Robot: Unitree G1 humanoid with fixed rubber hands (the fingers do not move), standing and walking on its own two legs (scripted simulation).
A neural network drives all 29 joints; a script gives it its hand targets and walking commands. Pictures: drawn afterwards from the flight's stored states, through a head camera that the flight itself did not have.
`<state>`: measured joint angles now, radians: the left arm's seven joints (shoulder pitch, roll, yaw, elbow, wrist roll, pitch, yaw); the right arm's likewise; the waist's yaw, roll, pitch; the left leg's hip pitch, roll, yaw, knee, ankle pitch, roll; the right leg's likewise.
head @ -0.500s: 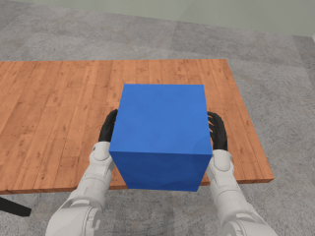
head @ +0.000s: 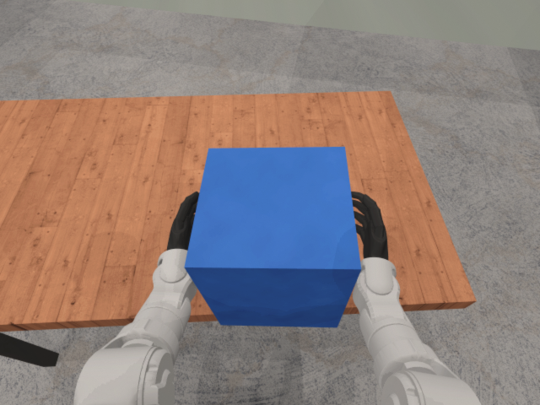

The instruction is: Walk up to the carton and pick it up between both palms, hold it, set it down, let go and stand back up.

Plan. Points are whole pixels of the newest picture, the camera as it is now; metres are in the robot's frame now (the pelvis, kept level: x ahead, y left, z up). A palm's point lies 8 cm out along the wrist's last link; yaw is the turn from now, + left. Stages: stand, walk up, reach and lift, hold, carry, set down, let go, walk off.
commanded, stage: set down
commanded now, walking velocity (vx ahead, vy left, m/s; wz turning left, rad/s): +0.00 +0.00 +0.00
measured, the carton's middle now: (277, 244) +0.37 +0.01 -0.03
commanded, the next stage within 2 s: none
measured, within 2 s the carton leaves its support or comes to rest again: neither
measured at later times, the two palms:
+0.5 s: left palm (152, 226) +0.36 +0.21 +0.02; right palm (407, 229) +0.37 -0.18 +0.04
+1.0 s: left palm (134, 172) +0.38 +0.20 +0.14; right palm (441, 198) +0.37 -0.20 +0.12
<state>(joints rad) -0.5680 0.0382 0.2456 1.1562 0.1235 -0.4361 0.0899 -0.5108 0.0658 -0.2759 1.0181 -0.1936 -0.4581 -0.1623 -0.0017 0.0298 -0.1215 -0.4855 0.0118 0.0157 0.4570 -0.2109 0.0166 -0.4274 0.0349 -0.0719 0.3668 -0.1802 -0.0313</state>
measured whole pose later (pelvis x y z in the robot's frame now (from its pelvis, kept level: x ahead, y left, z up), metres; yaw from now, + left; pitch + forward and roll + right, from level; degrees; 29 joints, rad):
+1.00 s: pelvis -0.04 +0.00 +0.00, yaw -2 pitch +7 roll -1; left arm -0.82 0.29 0.01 0.86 -0.26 0.26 0.07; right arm -0.75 -0.28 -0.01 0.86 0.33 0.16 -0.09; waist 0.02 0.01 -0.13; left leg -0.41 0.01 0.04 0.46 -0.17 0.03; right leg -0.39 0.03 -0.03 0.42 -0.15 -0.03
